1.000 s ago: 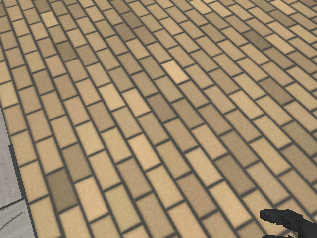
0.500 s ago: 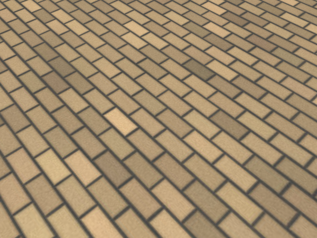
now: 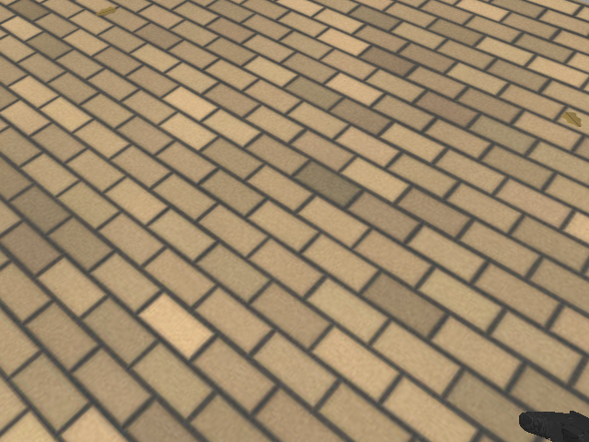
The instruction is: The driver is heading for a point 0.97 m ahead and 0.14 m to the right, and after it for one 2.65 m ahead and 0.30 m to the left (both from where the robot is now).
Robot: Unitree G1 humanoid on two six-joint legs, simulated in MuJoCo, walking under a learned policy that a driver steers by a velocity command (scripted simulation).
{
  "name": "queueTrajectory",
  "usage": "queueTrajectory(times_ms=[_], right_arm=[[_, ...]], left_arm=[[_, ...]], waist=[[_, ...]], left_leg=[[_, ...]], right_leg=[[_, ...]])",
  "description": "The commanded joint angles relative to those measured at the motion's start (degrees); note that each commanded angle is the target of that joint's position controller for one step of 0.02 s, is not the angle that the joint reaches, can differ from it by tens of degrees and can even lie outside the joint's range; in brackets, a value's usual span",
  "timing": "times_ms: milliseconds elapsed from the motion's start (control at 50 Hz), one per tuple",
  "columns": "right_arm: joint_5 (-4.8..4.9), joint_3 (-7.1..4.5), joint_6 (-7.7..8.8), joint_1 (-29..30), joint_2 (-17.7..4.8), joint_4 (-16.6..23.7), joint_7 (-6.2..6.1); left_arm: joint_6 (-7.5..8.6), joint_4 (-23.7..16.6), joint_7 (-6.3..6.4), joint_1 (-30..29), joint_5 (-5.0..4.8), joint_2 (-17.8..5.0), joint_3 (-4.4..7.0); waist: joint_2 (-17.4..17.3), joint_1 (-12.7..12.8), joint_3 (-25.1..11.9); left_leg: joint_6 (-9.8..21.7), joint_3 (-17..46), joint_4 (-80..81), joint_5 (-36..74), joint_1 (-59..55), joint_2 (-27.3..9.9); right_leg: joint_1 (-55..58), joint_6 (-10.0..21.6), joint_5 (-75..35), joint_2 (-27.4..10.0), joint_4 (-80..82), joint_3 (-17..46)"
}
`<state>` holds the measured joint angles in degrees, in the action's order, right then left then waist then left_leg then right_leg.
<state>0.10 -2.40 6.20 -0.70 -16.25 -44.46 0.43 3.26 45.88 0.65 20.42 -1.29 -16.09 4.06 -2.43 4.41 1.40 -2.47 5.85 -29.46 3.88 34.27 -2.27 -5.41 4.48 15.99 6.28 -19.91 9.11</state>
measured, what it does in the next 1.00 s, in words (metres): walks ahead, turning right: left foot, then right foot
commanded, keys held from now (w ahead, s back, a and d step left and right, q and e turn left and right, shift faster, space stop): w+e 0.68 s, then w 0.14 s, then w+q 0.18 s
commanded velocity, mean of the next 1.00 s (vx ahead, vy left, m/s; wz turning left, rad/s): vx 0.50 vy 0.00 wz -0.47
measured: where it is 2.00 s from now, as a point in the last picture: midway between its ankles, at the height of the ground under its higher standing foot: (432, 220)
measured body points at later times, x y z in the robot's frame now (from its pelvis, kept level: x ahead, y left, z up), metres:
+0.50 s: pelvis +0.27 +0.01 +0.00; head +0.30 +0.00 +0.44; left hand +0.54 +0.18 -0.09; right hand +0.19 -0.27 -0.13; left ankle +0.20 +0.14 -0.74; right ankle +0.38 -0.18 -0.70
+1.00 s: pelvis +0.51 -0.12 +0.00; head +0.53 -0.15 +0.45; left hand +0.71 +0.09 -0.10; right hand +0.56 -0.43 -0.10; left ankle +0.76 -0.06 -0.69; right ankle +0.41 -0.16 -0.74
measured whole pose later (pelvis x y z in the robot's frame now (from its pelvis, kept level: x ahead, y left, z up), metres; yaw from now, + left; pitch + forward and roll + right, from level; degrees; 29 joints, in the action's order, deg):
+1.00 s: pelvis +0.51 -0.12 +0.00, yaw -27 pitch +1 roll -1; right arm 0.9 -2.1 4.4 -6.9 -16.5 -44.0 1.6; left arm 4.3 41.4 -0.5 18.1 0.1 -15.7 2.9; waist -3.1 2.9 1.5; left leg -1.6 1.8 -38.5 5.6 38.8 -6.4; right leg -1.7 4.6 13.6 5.5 -14.2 0.5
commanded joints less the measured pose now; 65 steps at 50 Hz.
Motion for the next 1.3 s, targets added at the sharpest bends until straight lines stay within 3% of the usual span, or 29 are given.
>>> queueTrajectory(times_ms=[20, 80, 100, 120, 140, 160, 180, 240, 340, 520, 560, 600, 620, 640, 660, 680, 700, 740, 800, 920, 1040, 1120, 1160, 1180, 1200, 1220, 1240, 1260, 1300], right_arm=[[0.41, -1.70, 1.63, 3.82, -6.64, 4.93, 0.60], [-0.28, -3.30, 2.52, -7.64, -9.67, 2.43, 0.22], [-0.86, -4.10, 2.43, -16.44, -12.81, 1.71, -0.26], [-0.88, -5.23, 1.37, -20.63, -16.85, -0.34, -0.08], [0.34, -4.03, 1.12, -18.93, -10.92, 0.83, 0.25], [0.39, -3.09, 0.87, -16.34, -7.32, 1.75, 0.09], [-0.18, -2.62, 0.53, -13.15, -6.56, 2.13, 0.11], [-0.81, -2.10, 0.55, -10.92, -4.70, 1.03, -0.06], [-0.31, -3.20, 0.93, -12.13, -7.57, -0.74, -0.18], [1.02, -3.86, -1.58, -16.74, -11.16, -3.01, -0.67], [1.43, -4.36, -2.35, -16.38, -12.83, -2.84, -1.01], [1.76, -4.70, -3.18, -15.42, -13.98, -2.34, -1.60], [1.34, -4.05, -3.07, -15.49, -12.47, -1.75, -1.85], [-1.72, -1.39, -2.06, -20.66, -4.16, 1.14, -1.05], [-0.43, -0.86, 0.31, -18.03, -5.69, 2.93, -0.12], [2.02, -2.15, 1.61, -11.06, -10.06, 4.47, 0.50], [2.34, -1.68, 2.17, -9.89, -9.23, 4.89, 0.56], [0.37, -2.03, 1.37, -11.69, -9.20, 3.07, 0.04], [-0.36, -1.80, -0.59, -13.92, -7.02, 2.02, 0.10], [0.35, -0.62, -1.09, -4.99, -4.11, 3.61, 0.61], [1.40, -0.36, -0.77, 1.98, -4.20, 6.76, 2.49], [0.92, -1.08, -0.80, -1.47, -5.58, 7.62, 3.60], [0.66, -3.51, -1.20, -14.14, -9.74, 4.92, 2.94], [0.71, -4.80, -1.61, -22.73, -14.39, 4.08, 2.16], [1.07, -5.16, -1.26, -23.53, -17.14, 4.00, 2.51], [1.58, -3.90, -1.42, -24.87, -11.47, 4.20, 2.35], [1.19, -3.49, -1.55, -22.08, -10.03, 4.78, 1.91], [0.91, -3.38, -1.71, -18.88, -9.84, 5.69, 1.63], [-0.04, -2.66, -1.95, -14.68, -8.13, 7.42, 1.19]], left_arm=[[-0.01, -2.71, 0.80, 0.74, -0.05, -8.89, 2.33], [-0.58, -4.16, 0.69, -0.98, 0.45, -6.31, 1.48], [-0.48, -5.37, 0.45, -0.34, 1.43, -3.14, 0.22], [0.16, -6.84, 0.18, 8.67, -0.51, 0.25, -0.80], [0.14, -5.39, 0.51, 7.78, -1.31, -6.44, 0.21], [-0.17, -6.19, 0.56, 1.07, -0.90, -9.80, 1.21], [-0.49, -6.85, 0.73, -1.83, -0.33, -9.23, 1.32], [-1.00, -8.07, -0.11, -2.72, -0.37, -5.87, 1.30], [-1.57, -11.33, -0.62, -6.90, -0.10, -3.43, 0.66], [-0.84, -16.88, -3.81, -19.99, -0.28, -2.33, -0.12], [-1.11, -17.45, -4.11, -18.44, -0.04, -4.09, 0.75], [-1.55, -15.13, -3.78, -7.47, 0.08, -7.93, 3.00], [-2.02, -12.48, -2.78, 2.58, -0.02, -11.41, 4.92], [-2.11, -12.03, -1.73, 4.06, -0.43, -18.10, 5.96], [-1.07, -14.16, -2.13, 5.15, -0.13, -16.62, 5.03], [-0.27, -13.40, -2.52, 3.96, 0.53, -12.54, 3.79], [0.18, -12.92, -2.47, 1.09, 0.49, -10.53, 3.11], [0.48, -13.87, -2.25, -5.91, 1.10, -6.80, 1.68], [1.19, -12.79, -1.82, -6.81, 1.28, -7.10, 1.46], [1.58, -8.95, -0.73, -3.54, 1.39, -8.06, 1.28], [1.46, -4.50, -0.82, 0.28, 1.19, -9.30, 1.77], [0.19, -3.92, 0.08, -1.41, 0.99, -10.74, 2.32], [-0.71, -4.73, 0.93, -2.88, 1.14, -10.73, 2.04], [-0.40, -6.17, 1.52, -1.35, 2.40, -8.66, 0.96], [1.16, -7.52, 0.26, 5.58, 2.94, -2.08, -1.08], [2.90, -7.10, -0.72, 0.53, 1.27, -7.21, -0.45], [3.98, -9.15, -1.33, -5.23, -0.53, -8.91, -0.05], [4.64, -9.84, -1.14, -8.08, 0.05, -8.37, -0.34], [4.34, -10.34, -0.73, -8.43, 1.90, -8.47, 0.27]], waist=[[8.44, -1.70, -0.76], [8.69, -7.55, -7.16], [2.24, -10.73, -15.56], [-18.18, -6.29, -21.29], [-11.16, -7.72, -17.20], [-5.02, -9.31, -9.83], [-1.01, -8.15, -5.53], [-4.15, -5.62, -1.45], [-1.79, -5.73, -0.41], [-0.90, -9.42, 3.18], [-2.65, -7.12, 1.19], [-3.09, -0.22, -5.34], [-0.31, 4.73, -10.33], [15.81, -0.37, -15.00], [14.77, 1.08, -25.57], [8.79, 3.16, -18.56], [6.24, 0.91, -11.95], [3.53, -3.95, -6.21], [4.52, -5.99, -4.90], [5.79, -2.17, -0.55], [5.18, 0.83, 3.38], [6.92, -2.12, -0.04], [5.99, -8.96, -8.49], [-1.15, -11.52, -15.28], [-14.81, -6.21, -21.35], [-8.08, -10.53, -21.92], [-5.21, -10.92, -13.64], [1.06, -9.44, -9.03], [1.63, -5.56, -4.94]], left_leg=[[1.21, -0.21, 2.88, -2.68, -6.55, 1.46], [5.29, -0.75, 5.45, -6.80, -23.94, -0.15], [8.55, 8.42, 4.15, -10.31, -39.04, -9.75], [18.16, 35.18, 8.90, -20.92, -56.76, -22.07], [16.62, 38.54, 11.90, -33.42, -53.98, -21.97], [13.75, 28.86, 12.81, -31.98, -46.59, -19.16], [12.30, 21.34, 13.90, -24.26, -39.13, -16.66], [11.62, 8.69, 17.95, -12.64, -29.12, -11.99], [13.73, -0.92, 20.91, -1.10, -29.75, -12.80], [10.37, -13.19, 17.92, 8.27, -37.74, -13.45], [9.24, -15.32, 11.84, 24.89, -39.97, -13.84], [7.58, -17.64, -4.31, 37.59, -38.00, -12.53], [5.44, -18.20, -18.82, 28.96, -27.63, -10.48], [2.20, -17.00, -39.90, -23.84, -1.95, -2.21], [1.66, -3.21, -51.39, -39.29, 8.73, 4.32], [2.76, -0.04, -51.57, -33.43, 14.17, 0.85], [3.56, -0.94, -46.61, -28.08, 13.21, -1.63], [2.60, -1.32, -38.30, -22.73, 4.95, -5.50], [0.48, -2.88, -33.29, -19.39, -0.35, -5.82], [-0.12, -4.38, -13.49, 1.42, 1.69, -4.95], [3.51, -4.25, -4.09, 0.85, 5.99, -2.51], [7.07, -7.48, -2.59, -9.42, 0.64, 1.32], [10.05, -9.98, -0.93, -7.89, -18.54, 5.67], [14.22, 5.00, -1.43, -3.60, -35.58, -4.32], [25.26, 36.40, 5.30, -15.33, -54.45, -16.14], [23.33, 39.18, 10.32, -23.85, -56.80, -15.41], [21.08, 31.35, 11.51, -22.41, -50.46, -14.03], [19.76, 26.08, 12.08, -17.35, -42.48, -12.10], [19.35, 19.76, 14.22, -5.31, -30.75, -9.05]], right_leg=[[-1.40, 6.42, -11.83, -14.88, 0.86, 12.92], [-2.84, 3.68, -17.20, -10.95, -11.60, 12.48], [-10.32, 1.51, -8.00, -6.69, -27.48, 7.20], [-31.87, -2.19, 18.64, 0.73, -45.22, 0.65], [-38.83, -2.61, 17.36, -4.59, -52.39, 2.33], [-40.04, -2.84, 11.83, -6.57, -53.58, 1.22], [-37.84, -3.30, 7.54, -8.72, -52.34, -0.58], [-32.85, -3.58, 2.18, -12.32, -47.17, -1.89], [-37.16, -4.81, -5.55, -13.65, -39.08, -3.30], [-33.61, -1.85, -13.81, -10.72, -17.61, -11.05], [-28.50, 0.39, -7.99, -7.67, -16.35, -13.78], [-13.24, 3.67, -6.78, -3.11, -13.18, -15.99], [3.62, 6.15, -9.66, -3.57, -10.77, -12.09], [25.25, 14.25, -10.08, -19.23, -10.79, 14.54], [32.01, 21.80, 1.35, -26.77, 0.04, 39.90], [27.74, 17.66, 0.13, -24.66, 2.34, 32.22], [19.10, 15.35, -4.23, -22.56, 2.56, 23.84], [4.04, 12.55, -16.99, -18.56, 3.88, 13.13], [-4.35, 12.65, -24.46, -16.82, 7.26, 7.34], [-4.19, 8.56, -20.42, -14.21, 10.29, -2.85], [6.47, 7.24, -18.47, -19.26, 9.59, -5.11], [12.36, 4.37, -41.39, -20.40, 0.83, -8.27], [7.78, 1.20, -54.76, -16.61, -17.60, -12.79], [-5.58, -1.38, -36.48, -13.80, -35.92, -14.69], [-29.93, -5.13, 14.76, -1.18, -53.90, -9.26], [-36.49, -4.17, 16.05, -3.75, -58.26, -1.16], [-40.17, -3.41, 11.06, -6.21, -57.24, -1.87], [-39.02, -3.11, 6.99, -8.53, -53.24, -2.79], [-32.81, -4.07, 3.33, -10.87, -46.37, -3.07]])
